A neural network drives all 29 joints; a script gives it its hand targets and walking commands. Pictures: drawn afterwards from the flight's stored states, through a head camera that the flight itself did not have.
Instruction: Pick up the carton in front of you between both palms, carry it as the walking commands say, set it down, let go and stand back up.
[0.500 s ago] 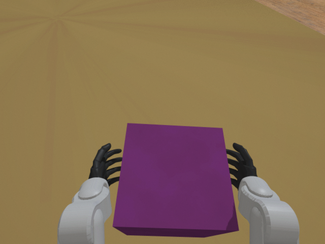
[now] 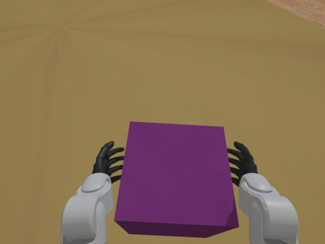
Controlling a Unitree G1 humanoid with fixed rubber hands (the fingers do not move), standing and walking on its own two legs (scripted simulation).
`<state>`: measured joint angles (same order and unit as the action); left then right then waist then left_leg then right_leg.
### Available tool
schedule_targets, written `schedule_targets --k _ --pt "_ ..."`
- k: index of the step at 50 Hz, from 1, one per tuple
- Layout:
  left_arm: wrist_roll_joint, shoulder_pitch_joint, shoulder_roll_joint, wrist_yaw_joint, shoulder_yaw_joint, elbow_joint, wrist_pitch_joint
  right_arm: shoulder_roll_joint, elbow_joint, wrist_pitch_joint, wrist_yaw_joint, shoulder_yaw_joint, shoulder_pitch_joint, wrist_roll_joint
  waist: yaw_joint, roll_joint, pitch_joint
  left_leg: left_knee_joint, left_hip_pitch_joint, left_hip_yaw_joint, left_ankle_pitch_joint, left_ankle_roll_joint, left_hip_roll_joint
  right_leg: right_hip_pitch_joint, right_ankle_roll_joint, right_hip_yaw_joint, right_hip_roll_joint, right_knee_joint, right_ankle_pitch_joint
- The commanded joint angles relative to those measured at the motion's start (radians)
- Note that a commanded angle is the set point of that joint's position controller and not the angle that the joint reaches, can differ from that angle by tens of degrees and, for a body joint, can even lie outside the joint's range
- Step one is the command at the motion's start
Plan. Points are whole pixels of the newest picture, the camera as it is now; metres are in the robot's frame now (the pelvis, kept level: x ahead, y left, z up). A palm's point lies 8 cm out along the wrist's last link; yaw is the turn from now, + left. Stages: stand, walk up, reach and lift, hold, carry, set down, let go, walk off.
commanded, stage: carry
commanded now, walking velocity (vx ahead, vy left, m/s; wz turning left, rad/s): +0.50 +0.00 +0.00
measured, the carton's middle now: (171, 185) +0.28 +0.00 +0.01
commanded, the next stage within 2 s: none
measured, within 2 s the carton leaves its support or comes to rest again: neither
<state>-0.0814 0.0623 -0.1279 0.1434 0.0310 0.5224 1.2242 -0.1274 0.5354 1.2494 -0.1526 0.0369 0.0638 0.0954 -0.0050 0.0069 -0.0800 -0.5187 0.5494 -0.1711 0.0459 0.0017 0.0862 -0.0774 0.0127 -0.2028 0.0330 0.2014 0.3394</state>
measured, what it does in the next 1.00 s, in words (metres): walks ahead: left foot, then right foot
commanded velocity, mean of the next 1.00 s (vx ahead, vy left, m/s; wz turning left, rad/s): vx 0.43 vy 0.00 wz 0.00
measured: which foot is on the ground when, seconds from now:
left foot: up 0.00-0.02, down 0.04-0.56, up 0.58-1.00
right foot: down 0.00-0.08, up 0.10-0.52, down 0.54-1.00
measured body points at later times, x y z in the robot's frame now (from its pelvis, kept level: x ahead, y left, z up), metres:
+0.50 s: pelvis +0.34 +0.00 +0.00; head +0.34 +0.00 +0.45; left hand +0.59 +0.15 +0.09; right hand +0.59 -0.15 +0.09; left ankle +0.17 +0.10 -0.74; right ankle +0.48 -0.12 -0.72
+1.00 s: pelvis +0.66 -0.01 +0.00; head +0.67 -0.02 +0.45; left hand +0.93 +0.13 +0.09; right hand +0.93 -0.17 +0.08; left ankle +0.81 +0.10 -0.72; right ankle +0.50 -0.10 -0.74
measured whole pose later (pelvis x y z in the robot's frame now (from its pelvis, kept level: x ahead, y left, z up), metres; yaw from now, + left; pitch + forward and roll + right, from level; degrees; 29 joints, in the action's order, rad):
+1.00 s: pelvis +0.66 -0.01 +0.00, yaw +0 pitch +3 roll +1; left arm -0.09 0.08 -0.13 0.15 0.03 0.49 1.22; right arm -0.13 0.50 1.26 -0.17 0.04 0.09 0.10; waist 0.00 0.01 -0.07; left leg -0.47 0.53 -0.19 -0.04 0.02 0.06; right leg -0.09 0.01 -0.20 0.04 0.24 0.37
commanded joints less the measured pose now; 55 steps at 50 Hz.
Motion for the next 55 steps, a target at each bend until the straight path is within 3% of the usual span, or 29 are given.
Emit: schedule_targets --k 1,2,3,4,5,6,7,8,10,16,22,24,26,27,28,29,30,32,34,36,39,45,47,50,51,52,53,54,55 --pt "0.347 0.359 -0.865 -0.216 -0.635 0.030 0.009 -0.876 0.038 -0.012 0.218 -0.670 0.402 -0.383 -0.003 -0.156 -0.124 0.078 -0.195 -0.085 0.004 -0.024 -0.063 -0.039 -0.074 -0.013 0.193 0.168 -0.758" --pt "0.347 0.365 -0.866 -0.215 -0.640 0.029 0.011 -0.876 0.018 -0.013 0.220 -0.658 0.382 -0.379 0.014 -0.113 -0.185 0.102 -0.390 -0.115 0.046 -0.024 -0.098 0.037 -0.051 -0.054 0.151 0.338 -0.749" --pt "0.346 0.377 -0.858 -0.214 -0.639 0.027 0.013 -0.878 0.011 -0.014 0.224 -0.647 0.368 -0.374 0.039 -0.022 -0.256 0.120 -0.601 0.032 0.133 -0.035 0.017 0.196 -0.027 -0.045 0.128 0.557 -0.529" --pt "0.359 0.404 -0.881 -0.217 -0.659 0.052 0.017 -0.876 -0.018 -0.026 0.230 -0.634 0.377 -0.368 0.040 0.268 -0.354 0.203 -0.830 0.539 0.271 -0.194 0.292 0.513 0.024 -0.007 0.010 0.880 -0.251" --pt "0.366 0.404 -0.903 -0.223 -0.669 0.030 0.009 -0.918 -0.022 -0.034 0.234 -0.645 0.372 -0.380 0.024 0.301 -0.312 0.302 -0.833 0.682 0.079 -0.228 0.347 0.677 0.012 0.123 -0.044 1.042 0.135" --pt "0.371 0.402 -0.946 -0.228 -0.680 0.013 -0.004 -0.949 -0.005 -0.044 0.240 -0.649 0.387 -0.393 0.022 0.221 -0.304 0.265 -0.806 0.549 -0.080 -0.213 0.328 0.710 -0.017 0.198 0.020 1.111 0.131" --pt "0.374 0.405 -0.985 -0.232 -0.688 0.006 -0.019 -0.989 -0.009 -0.057 0.246 -0.655 0.395 -0.393 0.023 0.119 -0.308 0.230 -0.768 0.443 -0.208 -0.191 0.304 0.722 -0.030 0.208 0.062 1.091 0.080" --pt "0.376 0.413 -1.021 -0.236 -0.694 -0.002 -0.034 -1.020 -0.003 -0.072 0.251 -0.662 0.419 -0.399 0.018 0.056 -0.288 0.235 -0.706 0.362 -0.242 -0.155 0.278 0.707 -0.032 0.209 0.090 1.009 0.030" --pt "0.375 0.410 -1.074 -0.237 -0.705 -0.007 -0.064 -1.054 0.015 -0.097 0.259 -0.680 0.440 -0.412 0.014 0.088 -0.296 0.285 -0.640 0.258 -0.156 -0.111 0.239 0.650 -0.021 0.175 0.093 0.890 -0.046" --pt "0.341 0.332 -1.054 -0.209 -0.716 0.021 -0.104 -1.007 0.044 -0.122 0.270 -0.689 0.376 -0.413 0.014 0.135 -0.215 0.341 -0.660 0.111 -0.139 -0.127 0.178 0.714 0.013 0.081 0.073 0.579 -0.184" --pt "0.364 0.346 -0.921 -0.197 -0.711 0.105 -0.055 -0.873 0.103 -0.084 0.238 -0.677 0.363 -0.393 0.019 0.150 -0.097 0.336 -0.656 0.042 -0.220 -0.105 0.169 0.642 -0.022 0.016 0.044 0.319 -0.320" --pt "0.368 0.345 -0.875 -0.196 -0.694 0.103 -0.030 -0.833 0.107 -0.060 0.226 -0.668 0.361 -0.382 0.017 0.151 -0.100 0.260 -0.665 0.008 -0.346 -0.082 0.165 0.542 -0.044 -0.012 0.025 0.281 -0.307" --pt "0.364 0.323 -0.842 -0.195 -0.664 0.075 -0.008 -0.795 0.109 -0.035 0.215 -0.658 0.369 -0.376 -0.008 0.100 -0.172 -0.003 -0.577 -0.076 -0.434 -0.033 0.109 0.259 -0.042 -0.087 -0.051 0.226 -0.240" --pt "0.361 0.329 -0.831 -0.196 -0.650 0.069 0.001 -0.772 0.109 -0.024 0.211 -0.653 0.388 -0.377 -0.027 0.034 -0.237 -0.205 -0.423 -0.070 -0.267 -0.012 0.079 0.055 -0.045 0.024 0.037 0.228 -0.160" --pt "0.354 0.335 -0.799 -0.196 -0.628 0.038 0.006 -0.772 0.117 -0.008 0.208 -0.663 0.411 -0.386 -0.027 -0.238 -0.319 -0.530 -0.131 -0.036 0.007 0.038 -0.034 -0.153 -0.177 0.522 0.322 0.117 -0.006" --pt "0.363 0.317 -0.827 -0.199 -0.625 0.022 0.010 -0.777 0.106 0.000 0.211 -0.665 0.411 -0.393 -0.024 -0.335 -0.298 -0.718 0.054 0.072 0.412 0.034 -0.100 -0.186 -0.251 0.737 0.400 -0.022 -0.143" --pt "0.374 0.340 -0.861 -0.206 -0.630 0.034 0.012 -0.827 0.080 -0.001 0.216 -0.678 0.421 -0.396 -0.023 -0.239 -0.289 -0.816 0.104 0.164 0.417 -0.001 -0.030 -0.160 -0.244 0.611 0.392 0.026 -0.284" --pt "0.378 0.379 -0.942 -0.219 -0.640 0.028 0.000 -0.912 0.060 -0.016 0.229 -0.686 0.451 -0.405 -0.012 -0.054 -0.264 -0.725 0.078 0.188 0.303 -0.025 0.048 -0.030 -0.180 0.416 0.332 0.053 -0.438" --pt "0.392 0.431 -0.986 -0.229 -0.654 0.037 -0.015 -0.968 0.053 -0.035 0.231 -0.697 0.478 -0.403 -0.010 -0.089 -0.267 -0.603 0.023 0.153 0.218 -0.014 0.049 0.027 -0.130 0.300 0.288 0.010 -0.370" --pt "0.403 0.442 -0.994 -0.238 -0.657 0.053 -0.023 -0.994 0.052 -0.050 0.224 -0.700 0.476 -0.394 -0.009 -0.121 -0.257 -0.509 0.036 0.122 0.179 0.002 0.037 0.033 -0.131 0.240 0.262 -0.027 -0.300" --pt "0.411 0.439 -0.975 -0.240 -0.658 0.077 -0.024 -0.984 0.078 -0.055 0.207 -0.701 0.478 -0.388 -0.008 -0.137 -0.217 -0.365 0.108 0.086 0.111 0.026 0.037 -0.009 -0.152 0.191 0.251 -0.059 -0.321" --pt "0.366 0.351 -0.900 -0.227 -0.620 0.023 0.003 -0.920 0.047 -0.019 0.203 -0.686 0.418 -0.378 -0.017 -0.136 -0.121 -0.069 0.094 0.006 -0.015 0.025 -0.002 -0.056 -0.133 0.077 0.200 -0.030 -0.564" --pt "0.352 0.350 -0.897 -0.226 -0.618 0.005 0.008 -0.914 0.031 -0.012 0.211 -0.684 0.421 -0.381 -0.020 -0.158 -0.088 0.013 0.027 -0.035 -0.072 0.018 -0.044 -0.055 -0.103 0.030 0.179 0.012 -0.774" --pt "0.347 0.356 -0.908 -0.227 -0.624 -0.005 0.005 -0.922 0.010 -0.014 0.223 -0.675 0.412 -0.388 -0.003 -0.160 -0.154 0.137 -0.271 -0.103 -0.169 0.005 -0.099 -0.010 -0.034 -0.053 0.146 0.249 -0.894" --pt "0.349 0.372 -0.911 -0.228 -0.629 -0.004 0.003 -0.923 0.008 -0.017 0.227 -0.668 0.416 -0.387 0.010 -0.119 -0.192 0.199 -0.424 -0.090 -0.275 0.010 -0.071 0.051 0.002 -0.059 0.122 0.382 -0.820" --pt "0.354 0.390 -0.909 -0.230 -0.632 0.002 0.003 -0.922 0.012 -0.019 0.231 -0.659 0.421 -0.388 0.019 0.008 -0.286 0.098 -0.662 0.072 -0.649 -0.022 0.102 0.216 0.041 -0.028 0.103 0.567 -0.485" --pt "0.371 0.415 -0.934 -0.230 -0.655 0.011 0.005 -0.928 -0.015 -0.030 0.235 -0.647 0.416 -0.386 0.032 0.212 -0.414 0.039 -0.954 0.367 -0.922 -0.211 0.329 0.492 0.059 0.023 -0.005 0.837 0.027" --pt "0.377 0.382 -0.949 -0.232 -0.665 0.005 -0.002 -0.958 -0.023 -0.040 0.238 -0.648 0.384 -0.395 0.020 0.227 -0.444 0.114 -0.907 0.428 -0.931 -0.255 0.354 0.537 0.043 0.132 -0.037 0.960 0.259" --pt "0.373 0.356 -0.973 -0.233 -0.672 0.015 -0.013 -0.974 0.026 -0.058 0.238 -0.643 0.379 -0.396 0.020 0.198 -0.426 0.135 -0.853 0.342 -0.868 -0.239 0.327 0.559 0.017 0.185 -0.003 0.962 0.251"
